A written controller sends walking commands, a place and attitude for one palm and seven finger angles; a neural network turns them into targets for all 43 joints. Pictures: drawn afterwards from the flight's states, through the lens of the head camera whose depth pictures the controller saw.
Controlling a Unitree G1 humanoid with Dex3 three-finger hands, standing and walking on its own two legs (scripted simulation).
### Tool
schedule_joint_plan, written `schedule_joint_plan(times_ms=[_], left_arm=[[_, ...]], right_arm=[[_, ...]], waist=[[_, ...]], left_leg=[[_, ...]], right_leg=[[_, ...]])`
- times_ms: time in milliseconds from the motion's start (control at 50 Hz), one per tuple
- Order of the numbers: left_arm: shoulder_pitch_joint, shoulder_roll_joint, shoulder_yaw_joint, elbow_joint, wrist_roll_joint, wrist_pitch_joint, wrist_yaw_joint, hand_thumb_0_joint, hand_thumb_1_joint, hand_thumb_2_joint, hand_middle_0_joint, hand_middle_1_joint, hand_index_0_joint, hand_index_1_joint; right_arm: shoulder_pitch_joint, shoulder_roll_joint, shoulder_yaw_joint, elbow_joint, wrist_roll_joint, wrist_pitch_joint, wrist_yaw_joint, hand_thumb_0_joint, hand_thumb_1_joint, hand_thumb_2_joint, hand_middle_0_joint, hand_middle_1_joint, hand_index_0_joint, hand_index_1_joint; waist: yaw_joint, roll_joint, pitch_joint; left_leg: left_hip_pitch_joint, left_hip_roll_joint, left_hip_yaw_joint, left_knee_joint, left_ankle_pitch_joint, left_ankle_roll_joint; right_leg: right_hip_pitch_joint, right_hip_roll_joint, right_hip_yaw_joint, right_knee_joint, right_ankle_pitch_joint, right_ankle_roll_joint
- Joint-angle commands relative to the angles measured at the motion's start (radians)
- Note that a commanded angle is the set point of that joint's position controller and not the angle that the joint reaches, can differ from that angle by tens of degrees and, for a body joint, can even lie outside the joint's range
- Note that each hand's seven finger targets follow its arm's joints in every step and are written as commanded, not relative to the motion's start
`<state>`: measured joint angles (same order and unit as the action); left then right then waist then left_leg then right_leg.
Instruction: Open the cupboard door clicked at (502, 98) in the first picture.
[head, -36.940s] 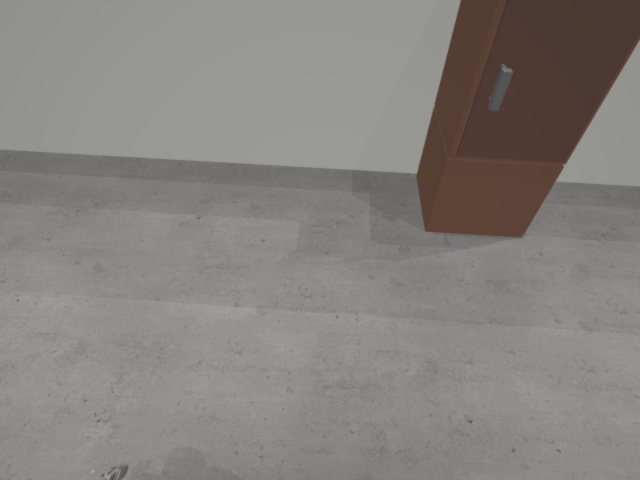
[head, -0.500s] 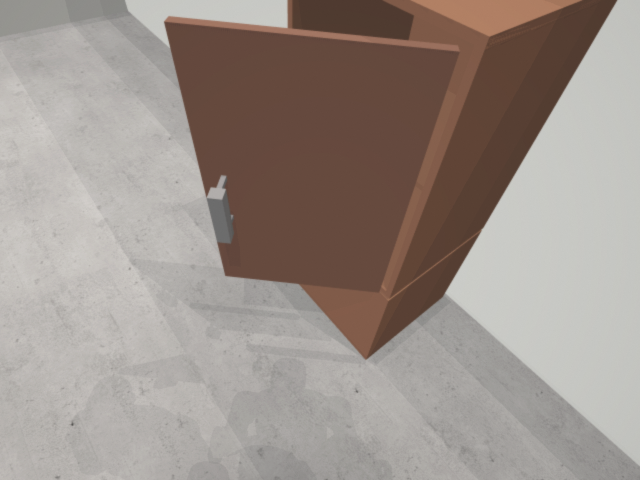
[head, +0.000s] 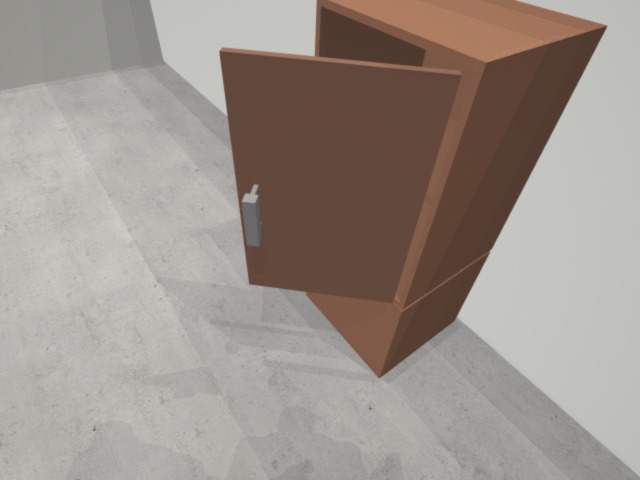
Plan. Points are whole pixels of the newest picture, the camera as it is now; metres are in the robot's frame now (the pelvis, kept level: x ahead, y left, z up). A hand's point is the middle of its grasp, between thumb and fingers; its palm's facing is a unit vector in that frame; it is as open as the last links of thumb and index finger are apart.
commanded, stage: come to a stop and stand still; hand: left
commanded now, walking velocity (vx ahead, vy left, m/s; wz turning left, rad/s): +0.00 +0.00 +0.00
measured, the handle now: (254, 214) +0.63 +0.19 -0.06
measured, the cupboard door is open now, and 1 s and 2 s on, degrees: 46 46 46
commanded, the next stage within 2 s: none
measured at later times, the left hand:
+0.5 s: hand out of the picture -0.08 +0.18 -0.17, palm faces +0.02 -0.99 -0.17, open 7.4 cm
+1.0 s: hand out of the picture -0.10 +0.24 -0.16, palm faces +0.02 -0.98 -0.19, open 7.4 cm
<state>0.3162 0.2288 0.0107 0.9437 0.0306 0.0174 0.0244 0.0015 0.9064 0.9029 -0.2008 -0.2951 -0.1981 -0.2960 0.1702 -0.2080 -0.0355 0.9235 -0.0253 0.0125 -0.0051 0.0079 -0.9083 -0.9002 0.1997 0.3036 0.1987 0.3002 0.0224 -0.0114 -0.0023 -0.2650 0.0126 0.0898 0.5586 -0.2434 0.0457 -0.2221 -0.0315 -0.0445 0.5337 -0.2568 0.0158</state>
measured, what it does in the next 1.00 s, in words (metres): walks backwards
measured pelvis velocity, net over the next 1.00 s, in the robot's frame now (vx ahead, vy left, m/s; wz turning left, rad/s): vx -0.13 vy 0.06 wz -0.09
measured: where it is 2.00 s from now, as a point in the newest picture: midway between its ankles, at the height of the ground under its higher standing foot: outside the picture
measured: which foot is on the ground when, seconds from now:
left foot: down 0.00-1.00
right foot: down 0.00-0.76, up 0.78-1.00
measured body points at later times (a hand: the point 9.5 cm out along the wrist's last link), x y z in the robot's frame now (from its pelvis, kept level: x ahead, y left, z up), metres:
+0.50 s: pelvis -0.05 +0.01 +0.00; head -0.07 +0.03 +0.45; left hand -0.08 +0.24 -0.16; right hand -0.08 -0.22 -0.15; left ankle +0.04 +0.09 -0.73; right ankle +0.02 -0.13 -0.73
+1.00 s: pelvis -0.13 +0.06 +0.01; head -0.19 +0.08 +0.46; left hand -0.10 +0.30 -0.15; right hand -0.15 -0.16 -0.14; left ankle +0.01 +0.10 -0.73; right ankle -0.19 -0.03 -0.70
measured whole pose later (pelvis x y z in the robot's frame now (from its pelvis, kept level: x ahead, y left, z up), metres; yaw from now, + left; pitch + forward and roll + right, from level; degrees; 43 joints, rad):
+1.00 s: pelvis -0.13 +0.06 +0.01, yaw -5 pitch -3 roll -2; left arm 0.39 0.17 0.07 0.98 0.02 0.06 0.02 0.00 0.91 0.90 -0.20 -0.29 -0.19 -0.30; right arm 0.34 -0.13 -0.05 1.08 -0.05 0.05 -0.04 0.01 -0.91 -0.90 0.20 0.30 0.20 0.30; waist -0.02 0.01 -0.09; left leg -0.30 -0.02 0.12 0.33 -0.09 0.04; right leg -0.18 0.05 -0.09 0.72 -0.48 -0.04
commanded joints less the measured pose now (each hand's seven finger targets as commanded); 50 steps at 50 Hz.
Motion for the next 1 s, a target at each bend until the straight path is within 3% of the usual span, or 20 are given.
schedule_joint_plan(times_ms=[0,120,360,440,560,600,660,680,700,720,740,760,780,800,820,840,880,940,960,980], left_arm=[[0.021,0.132,0.029,-0.051,-0.001,-0.026,0.005,0.0,0.9,0.9,-0.2,-0.3,-0.2,-0.3],[0.057,0.112,0.025,-0.016,0.001,-0.022,0.005,0.0,0.9,0.9,-0.2,-0.3,-0.2,-0.3],[0.136,0.051,0.018,0.05,-0.001,-0.02,0.012,0.0,0.9,0.9,-0.2,-0.3,-0.2,-0.3],[0.164,0.028,0.019,0.067,-0.001,-0.021,0.013,0.0,0.9,0.9,-0.2,-0.3,-0.2,-0.3],[0.184,0.013,0.033,0.076,0.002,-0.011,0.013,0.0,0.9,0.9,-0.2,-0.3,-0.2,-0.3],[0.154,0.019,0.044,0.07,0.002,-0.001,0.014,0.0,0.9,0.9,-0.2,-0.3,-0.2,-0.3],[-0.008,0.062,0.069,0.025,0.001,0.007,0.022,0.0,0.9,0.9,-0.2,-0.3,-0.2,-0.3],[-0.114,0.083,0.08,-0.002,0.002,0.007,0.027,0.0,0.9,0.9,-0.2,-0.3,-0.2,-0.3],[-0.177,0.093,0.086,-0.022,0.003,0.003,0.028,0.0,0.9,0.9,-0.2,-0.3,-0.2,-0.3],[-0.167,0.072,0.081,-0.026,0.0,0.003,0.026,0.0,0.9,0.9,-0.2,-0.3,-0.2,-0.3],[-0.093,0.014,0.07,-0.028,-0.009,0.007,0.021,0.0,0.9,0.9,-0.2,-0.3,-0.2,-0.3],[-0.004,-0.017,0.079,0.0,-0.014,0.025,0.019,0.0,0.9,0.9,-0.2,-0.3,-0.2,-0.3],[0.11,-0.028,0.083,0.037,-0.004,0.042,0.013,0.0,0.9,0.9,-0.2,-0.3,-0.2,-0.3],[0.199,-0.025,0.091,0.068,0.002,0.047,0.007,0.0,0.9,0.9,-0.2,-0.3,-0.2,-0.3],[0.246,-0.036,0.088,0.091,0.002,0.049,0.004,0.0,0.9,0.9,-0.2,-0.3,-0.2,-0.3],[0.269,-0.039,0.085,0.096,0.004,0.049,-0.001,0.0,0.9,0.9,-0.2,-0.3,-0.2,-0.3],[0.277,-0.024,0.078,0.086,-0.004,0.053,-0.002,0.0,0.9,0.9,-0.2,-0.3,-0.2,-0.3],[0.332,-0.022,0.067,0.074,-0.013,0.062,0.0,0.0,0.9,0.9,-0.2,-0.3,-0.2,-0.3],[0.397,-0.022,0.07,0.095,-0.023,0.07,0.001,0.0,0.9,0.9,-0.2,-0.3,-0.2,-0.3],[0.434,-0.009,0.073,0.106,-0.023,0.076,0.005,0.0,0.9,0.9,-0.2,-0.3,-0.2,-0.3]], right_arm=[[0.022,-0.164,-0.037,-0.052,0.002,-0.022,-0.001,0.0,-0.9,-0.9,0.2,0.3,0.2,0.3],[0.066,-0.16,-0.032,-0.01,0.002,-0.018,0.001,0.0,-0.9,-0.9,0.2,0.3,0.2,0.3],[0.167,-0.096,-0.025,0.086,0.008,-0.011,-0.005,0.0,-0.9,-0.9,0.2,0.3,0.2,0.3],[0.182,-0.077,-0.027,0.106,0.01,-0.01,-0.009,0.0,-0.9,-0.9,0.2,0.3,0.2,0.3],[0.195,-0.047,-0.034,0.116,0.008,0.005,-0.01,0.0,-0.9,-0.9,0.2,0.3,0.2,0.3],[0.219,-0.032,-0.041,0.121,0.006,0.017,-0.013,0.0,-0.9,-0.9,0.2,0.3,0.2,0.3],[0.343,-0.003,-0.059,0.15,0.006,0.033,-0.018,0.0,-0.9,-0.9,0.2,0.3,0.2,0.3],[0.41,-0.008,-0.067,0.163,0.01,0.031,-0.018,0.0,-0.9,-0.9,0.2,0.3,0.2,0.3],[0.45,-0.014,-0.069,0.17,0.014,0.019,-0.017,0.0,-0.9,-0.9,0.2,0.3,0.2,0.3],[0.455,-0.026,-0.062,0.158,0.01,0.004,-0.017,0.0,-0.9,-0.9,0.2,0.3,0.2,0.3],[0.402,-0.069,-0.059,0.127,-0.004,-0.018,-0.023,0.0,-0.9,-0.9,0.2,0.3,0.2,0.3],[0.255,-0.123,-0.063,0.089,-0.007,-0.018,-0.035,0.0,-0.9,-0.9,0.2,0.3,0.2,0.3],[0.113,-0.099,-0.052,0.056,-0.007,-0.009,-0.033,0.0,-0.9,-0.9,0.2,0.3,0.2,0.3],[0.027,-0.084,-0.042,0.027,-0.009,-0.012,-0.028,0.0,-0.9,-0.9,0.2,0.3,0.2,0.3],[0.003,-0.092,-0.04,0.019,-0.011,-0.018,-0.027,0.0,-0.9,-0.9,0.2,0.3,0.2,0.3],[0.013,-0.084,-0.037,0.03,-0.01,-0.026,-0.03,0.0,-0.9,-0.9,0.2,0.3,0.2,0.3],[0.068,-0.082,-0.044,0.056,-0.014,-0.017,-0.036,0.0,-0.9,-0.9,0.2,0.3,0.2,0.3],[0.164,-0.09,-0.052,0.079,-0.025,0.01,-0.046,0.0,-0.9,-0.9,0.2,0.3,0.2,0.3],[0.176,-0.09,-0.055,0.088,-0.022,0.025,-0.047,0.0,-0.9,-0.9,0.2,0.3,0.2,0.3],[0.171,-0.073,-0.057,0.089,-0.002,0.046,-0.05,0.0,-0.9,-0.9,0.2,0.3,0.2,0.3]], waist=[[-0.022,0.051,0.069],[-0.018,0.043,0.089],[-0.022,0.002,0.105],[-0.022,0.024,0.088],[-0.027,-0.023,0.102],[-0.046,-0.057,0.099],[-0.13,-0.164,0.035],[-0.174,-0.182,0.032],[-0.191,-0.137,0.048],[-0.176,0.0,0.098],[-0.124,0.288,0.159],[-0.048,0.396,0.154],[0.028,0.314,0.125],[0.079,0.191,0.109],[0.089,0.139,0.095],[0.088,0.121,0.079],[0.043,0.163,0.073],[0.001,0.174,0.13],[0.019,0.137,0.142],[0.04,-0.017,0.171]], left_leg=[[-0.077,0.104,-0.172,-0.248,-0.245,0.009],[-0.125,0.11,-0.19,-0.298,-0.319,0.006],[-0.12,0.093,-0.166,-0.28,-0.297,-0.008],[-0.101,0.092,-0.163,-0.273,-0.292,-0.011],[-0.096,0.046,-0.121,-0.185,-0.297,-0.024],[-0.028,0.013,-0.089,-0.079,-0.278,-0.036],[0.211,-0.043,-0.032,0.28,-0.139,-0.052],[0.259,-0.014,-0.079,0.325,-0.141,-0.041],[0.257,0.021,-0.124,0.25,-0.169,-0.031],[0.166,0.057,-0.195,0.039,-0.264,-0.011],[-0.048,0.194,-0.455,-0.325,-0.509,0.004],[-0.352,0.313,-0.629,-0.545,-0.749,0.009],[-0.484,0.319,-0.586,-0.58,-0.772,0.031],[-0.542,0.271,-0.477,-0.566,-0.654,0.016],[-0.522,0.224,-0.376,-0.546,-0.551,-0.012],[-0.451,0.194,-0.328,-0.534,-0.485,-0.035],[-0.291,0.196,-0.278,-0.541,-0.464,-0.058],[-0.167,0.186,-0.251,-0.603,-0.39,-0.113],[-0.173,0.149,-0.191,-0.571,-0.327,-0.165],[-0.234,0.055,-0.062,-0.395,-0.282,-0.221]], right_leg=[[-0.055,-0.045,0.083,-0.136,-0.104,-0.042],[-0.048,-0.045,0.076,-0.15,-0.145,-0.032],[-0.079,-0.049,0.109,-0.173,-0.188,-0.033],[-0.086,-0.041,0.112,-0.162,-0.18,-0.036],[-0.179,-0.048,0.143,-0.19,-0.292,-0.048],[-0.285,-0.066,0.156,-0.225,-0.361,-0.062],[-0.55,-0.162,0.22,-0.34,-0.443,-0.103],[-0.603,-0.182,0.219,-0.317,-0.406,-0.1],[-0.61,-0.166,0.198,-0.231,-0.366,-0.084],[-0.573,-0.094,0.164,-0.043,-0.344,-0.067],[-0.472,0.054,0.049,0.264,-0.247,-0.023],[-0.274,0.067,0.101,0.499,-0.176,-0.01],[-0.155,0.053,0.111,0.672,-0.117,-0.009],[-0.095,0.071,0.056,0.772,-0.088,-0.007],[-0.072,0.07,0.036,0.781,-0.065,-0.003],[-0.083,0.069,0.021,0.742,-0.048,-0.002],[-0.055,0.077,-0.021,0.521,-0.155,-0.017],[0.124,0.111,-0.099,0.005,-0.33,-0.063],[0.236,0.132,-0.119,-0.204,-0.279,-0.087],[0.316,0.094,-0.082,-0.386,-0.142,-0.117]])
